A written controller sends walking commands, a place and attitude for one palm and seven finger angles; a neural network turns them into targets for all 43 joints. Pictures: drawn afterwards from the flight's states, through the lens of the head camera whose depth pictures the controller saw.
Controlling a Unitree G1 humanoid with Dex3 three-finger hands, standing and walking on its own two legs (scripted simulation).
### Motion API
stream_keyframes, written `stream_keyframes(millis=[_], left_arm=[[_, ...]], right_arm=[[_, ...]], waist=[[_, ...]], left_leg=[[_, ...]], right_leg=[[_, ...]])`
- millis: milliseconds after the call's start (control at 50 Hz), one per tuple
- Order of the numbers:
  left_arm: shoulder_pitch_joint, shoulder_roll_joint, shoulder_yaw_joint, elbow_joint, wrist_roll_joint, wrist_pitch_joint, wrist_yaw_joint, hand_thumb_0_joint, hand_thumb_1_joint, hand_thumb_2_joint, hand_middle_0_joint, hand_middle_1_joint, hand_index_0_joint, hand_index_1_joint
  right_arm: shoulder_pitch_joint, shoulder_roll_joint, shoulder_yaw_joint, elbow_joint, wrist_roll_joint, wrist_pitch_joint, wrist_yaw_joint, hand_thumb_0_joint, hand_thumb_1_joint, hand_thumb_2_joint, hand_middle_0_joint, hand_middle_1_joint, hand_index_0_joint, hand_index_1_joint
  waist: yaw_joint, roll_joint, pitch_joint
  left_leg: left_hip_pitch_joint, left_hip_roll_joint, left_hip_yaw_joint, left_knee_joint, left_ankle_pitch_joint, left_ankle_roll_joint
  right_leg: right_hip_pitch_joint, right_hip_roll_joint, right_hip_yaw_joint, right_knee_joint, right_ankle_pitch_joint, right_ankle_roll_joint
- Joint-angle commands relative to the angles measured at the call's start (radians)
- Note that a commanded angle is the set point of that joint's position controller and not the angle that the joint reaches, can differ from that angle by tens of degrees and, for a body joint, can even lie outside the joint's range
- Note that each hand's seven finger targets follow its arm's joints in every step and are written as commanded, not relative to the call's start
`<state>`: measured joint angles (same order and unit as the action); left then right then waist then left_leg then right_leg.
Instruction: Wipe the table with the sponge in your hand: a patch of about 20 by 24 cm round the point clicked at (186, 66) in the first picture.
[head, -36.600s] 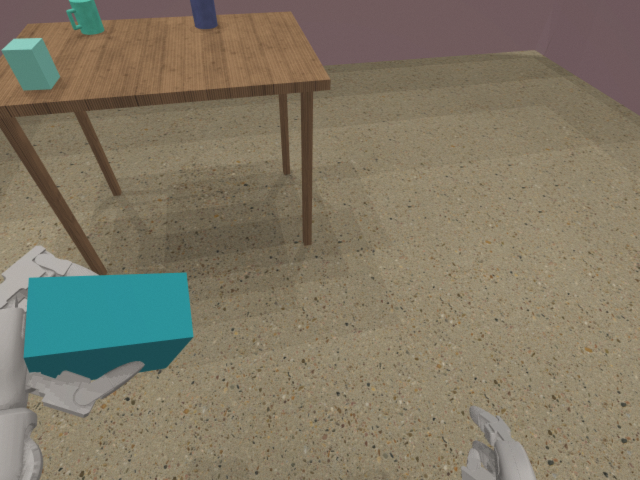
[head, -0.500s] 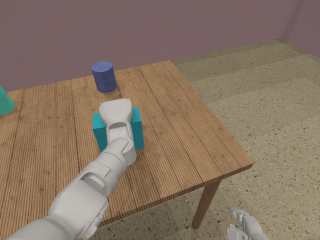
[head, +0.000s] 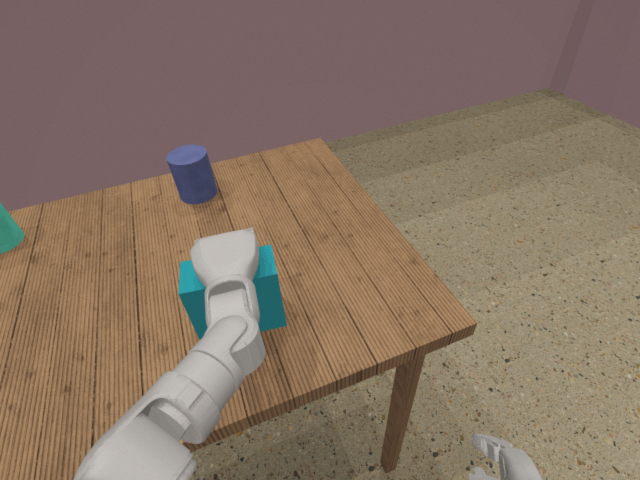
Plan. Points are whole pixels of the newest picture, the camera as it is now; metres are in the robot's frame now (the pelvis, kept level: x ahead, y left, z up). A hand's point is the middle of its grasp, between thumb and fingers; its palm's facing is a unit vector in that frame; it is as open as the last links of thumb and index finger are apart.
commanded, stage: wipe back along the third lane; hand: left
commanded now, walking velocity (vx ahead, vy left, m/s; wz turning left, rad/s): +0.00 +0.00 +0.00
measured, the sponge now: (238, 303) +0.37 +0.17 +0.02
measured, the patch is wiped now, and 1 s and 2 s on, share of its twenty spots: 1.00 1.00 1.00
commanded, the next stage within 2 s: slide back across to the middle lane in 0.40 s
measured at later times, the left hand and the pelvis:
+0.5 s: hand (249, 309) +0.32 +0.13 +0.06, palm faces +0.02 -0.05 -1.00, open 10.4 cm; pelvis -0.01 -0.03 +0.00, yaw -1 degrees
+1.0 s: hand (219, 326) +0.29 +0.16 +0.07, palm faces +0.02 -0.10 -1.00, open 10.4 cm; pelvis -0.02 -0.05 +0.00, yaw -4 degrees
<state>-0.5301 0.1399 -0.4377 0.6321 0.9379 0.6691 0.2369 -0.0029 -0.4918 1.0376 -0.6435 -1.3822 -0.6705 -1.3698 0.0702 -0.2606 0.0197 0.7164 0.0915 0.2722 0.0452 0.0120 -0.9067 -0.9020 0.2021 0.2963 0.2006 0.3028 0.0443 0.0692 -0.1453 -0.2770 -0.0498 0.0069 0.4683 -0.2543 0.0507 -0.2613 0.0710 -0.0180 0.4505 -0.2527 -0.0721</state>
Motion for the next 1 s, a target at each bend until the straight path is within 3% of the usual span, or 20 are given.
stream_keyframes(millis=[0,20,120,180,220,280,360,380,460,580,660,680,720,780,800,880,940,980], left_arm=[[-0.176,0.013,0.031,-0.118,-0.047,0.000,-0.050,0.000,0.100,1.300,-1.200,-1.600,-1.200,-1.600],[-0.165,0.033,0.053,-0.112,-0.043,0.003,-0.048,0.000,0.100,1.300,-1.200,-1.600,-1.200,-1.600],[-0.115,0.009,0.015,-0.157,-0.024,-0.007,-0.060,0.000,0.100,1.300,-1.200,-1.600,-1.200,-1.600],[-0.102,-0.006,0.006,-0.215,-0.031,-0.021,-0.068,0.000,0.100,1.300,-1.200,-1.600,-1.200,-1.600],[-0.065,0.028,0.025,-0.212,-0.028,-0.019,-0.062,0.000,0.100,1.300,-1.200,-1.600,-1.200,-1.600],[-0.059,0.019,0.023,-0.254,-0.036,-0.018,-0.066,0.000,0.100,1.300,-1.200,-1.600,-1.200,-1.600],[-0.002,0.055,0.042,-0.260,-0.027,-0.009,-0.063,0.000,0.100,1.300,-1.200,-1.600,-1.200,-1.600],[-0.021,0.032,0.024,-0.294,-0.031,-0.012,-0.071,0.000,0.100,1.300,-1.200,-1.600,-1.200,-1.600],[0.011,0.040,0.019,-0.285,-0.024,-0.005,-0.075,0.000,0.100,1.300,-1.200,-1.600,-1.200,-1.600],[0.088,0.164,0.147,-0.425,-0.029,-0.028,-0.073,0.000,0.100,1.300,-1.200,-1.600,-1.200,-1.600],[0.163,0.210,0.173,-0.484,-0.013,-0.025,-0.075,0.000,0.100,1.300,-1.200,-1.600,-1.200,-1.600],[0.164,0.232,0.197,-0.526,-0.015,-0.025,-0.081,0.000,0.100,1.300,-1.200,-1.600,-1.200,-1.600],[0.181,0.243,0.191,-0.536,-0.009,-0.023,-0.087,0.000,0.100,1.300,-1.200,-1.600,-1.200,-1.600],[0.164,0.299,0.240,-0.568,0.002,-0.024,-0.102,0.000,0.100,1.300,-1.200,-1.600,-1.200,-1.600],[0.181,0.285,0.227,-0.565,-0.004,-0.027,-0.105,0.000,0.100,1.300,-1.200,-1.600,-1.200,-1.600],[0.176,0.319,0.263,-0.569,-0.004,-0.053,-0.124,0.000,0.100,1.300,-1.200,-1.600,-1.200,-1.600],[0.202,0.320,0.269,-0.547,0.008,-0.076,-0.124,0.000,0.100,1.300,-1.200,-1.600,-1.200,-1.600],[0.236,0.355,0.309,-0.579,0.002,-0.092,-0.124,0.000,0.100,1.300,-1.200,-1.600,-1.200,-1.600]], right_arm=[[-0.253,-0.095,-0.030,-0.189,0.012,-0.051,-0.007,0.000,-0.900,-0.900,0.200,0.300,0.200,0.300],[-0.251,-0.096,-0.028,-0.186,0.011,-0.054,-0.010,0.000,-0.900,-0.900,0.200,0.300,0.200,0.300],[-0.268,-0.091,-0.028,-0.202,0.012,-0.054,-0.007,0.000,-0.900,-0.900,0.200,0.300,0.200,0.300],[-0.284,-0.082,-0.028,-0.221,0.014,-0.055,0.001,0.000,-0.900,-0.900,0.200,0.300,0.200,0.300],[-0.287,-0.090,-0.028,-0.212,0.011,-0.056,-0.003,0.000,-0.900,-0.900,0.200,0.300,0.200,0.300],[-0.306,-0.078,-0.025,-0.223,0.014,-0.061,-0.002,0.000,-0.900,-0.900,0.200,0.300,0.200,0.300],[-0.310,-0.086,-0.022,-0.214,0.011,-0.067,-0.007,0.000,-0.900,-0.900,0.200,0.300,0.200,0.300],[-0.322,-0.079,-0.021,-0.225,0.014,-0.068,-0.005,0.000,-0.900,-0.900,0.200,0.300,0.200,0.300],[-0.315,-0.082,-0.023,-0.217,0.012,-0.075,-0.005,0.000,-0.900,-0.900,0.200,0.300,0.200,0.300],[-0.334,-0.082,-0.022,-0.237,0.007,-0.092,-0.012,0.000,-0.900,-0.900,0.200,0.300,0.200,0.300],[-0.340,-0.085,-0.020,-0.234,0.006,-0.110,-0.018,0.000,-0.900,-0.900,0.200,0.300,0.200,0.300],[-0.350,-0.083,-0.020,-0.242,0.007,-0.113,-0.016,0.000,-0.900,-0.900,0.200,0.300,0.200,0.300],[-0.348,-0.085,-0.019,-0.236,0.003,-0.124,-0.024,0.000,-0.900,-0.900,0.200,0.300,0.200,0.300],[-0.358,-0.087,-0.021,-0.231,0.000,-0.139,-0.038,0.000,-0.900,-0.900,0.200,0.300,0.200,0.300],[-0.352,-0.087,-0.020,-0.231,-0.001,-0.146,-0.043,0.000,-0.900,-0.900,0.200,0.300,0.200,0.300],[-0.349,-0.088,-0.020,-0.227,-0.004,-0.168,-0.059,0.000,-0.900,-0.900,0.200,0.300,0.200,0.300],[-0.330,-0.089,-0.020,-0.218,-0.007,-0.178,-0.068,0.000,-0.900,-0.900,0.200,0.300,0.200,0.300],[-0.331,-0.089,-0.022,-0.227,-0.012,-0.185,-0.070,0.000,-0.900,-0.900,0.200,0.300,0.200,0.300]], waist=[[-0.004,-0.186,-0.123],[0.000,-0.185,-0.126],[0.001,-0.157,-0.117],[0.000,-0.188,-0.133],[0.002,-0.189,-0.097],[0.004,-0.200,-0.102],[0.013,-0.177,-0.086],[0.006,-0.176,-0.093],[0.008,-0.182,-0.071],[0.039,-0.184,-0.147],[0.044,-0.159,-0.106],[0.047,-0.156,-0.121],[0.041,-0.156,-0.089],[0.044,-0.134,-0.071],[0.041,-0.149,-0.065],[0.038,-0.143,-0.057],[0.036,-0.133,-0.052],[0.049,-0.117,-0.082]], left_leg=[[0.044,0.025,-0.017,-0.044,0.201,0.002],[0.038,0.022,-0.012,-0.047,0.189,0.000],[0.053,0.017,-0.011,-0.044,0.189,0.000],[0.049,0.017,-0.014,-0.040,0.195,0.003],[0.044,0.012,-0.006,-0.039,0.170,0.002],[0.036,0.011,-0.005,-0.041,0.165,0.003],[0.031,0.005,0.002,-0.038,0.154,-0.001],[0.033,0.006,-0.003,-0.039,0.160,0.002],[0.035,0.003,0.004,-0.032,0.140,0.004],[0.030,-0.003,-0.001,-0.030,0.196,0.004],[0.037,-0.007,0.004,-0.029,0.195,0.001],[0.040,-0.008,-0.003,-0.032,0.202,0.002],[0.036,-0.011,0.002,-0.029,0.175,0.002],[0.047,-0.013,-0.013,-0.033,0.150,0.003],[0.043,-0.014,-0.008,-0.029,0.143,0.005],[0.041,-0.017,-0.023,-0.026,0.125,0.006],[0.040,-0.017,-0.023,-0.024,0.133,0.007],[0.041,-0.020,-0.026,-0.017,0.139,0.006]], right_leg=[[0.116,-0.049,0.062,-0.063,0.298,-0.002],[0.124,-0.051,0.069,-0.067,0.286,-0.001],[0.117,-0.051,0.081,-0.070,0.271,-0.005],[0.135,-0.051,0.090,-0.066,0.295,-0.004],[0.125,-0.053,0.113,-0.083,0.272,0.001],[0.137,-0.056,0.121,-0.088,0.266,0.005],[0.146,-0.060,0.146,-0.095,0.261,0.007],[0.146,-0.059,0.146,-0.093,0.268,0.006],[0.131,-0.061,0.153,-0.103,0.226,0.010],[0.240,-0.068,0.186,-0.072,0.379,0.012],[0.236,-0.070,0.209,-0.073,0.403,0.016],[0.247,-0.067,0.214,-0.071,0.398,0.013],[0.230,-0.068,0.225,-0.085,0.347,0.019],[0.196,-0.061,0.249,-0.110,0.231,0.011],[0.202,-0.065,0.241,-0.109,0.219,0.018],[0.181,-0.065,0.266,-0.124,0.183,0.016],[0.170,-0.062,0.251,-0.112,0.201,0.016],[0.195,-0.064,0.268,-0.108,0.223,0.015]])
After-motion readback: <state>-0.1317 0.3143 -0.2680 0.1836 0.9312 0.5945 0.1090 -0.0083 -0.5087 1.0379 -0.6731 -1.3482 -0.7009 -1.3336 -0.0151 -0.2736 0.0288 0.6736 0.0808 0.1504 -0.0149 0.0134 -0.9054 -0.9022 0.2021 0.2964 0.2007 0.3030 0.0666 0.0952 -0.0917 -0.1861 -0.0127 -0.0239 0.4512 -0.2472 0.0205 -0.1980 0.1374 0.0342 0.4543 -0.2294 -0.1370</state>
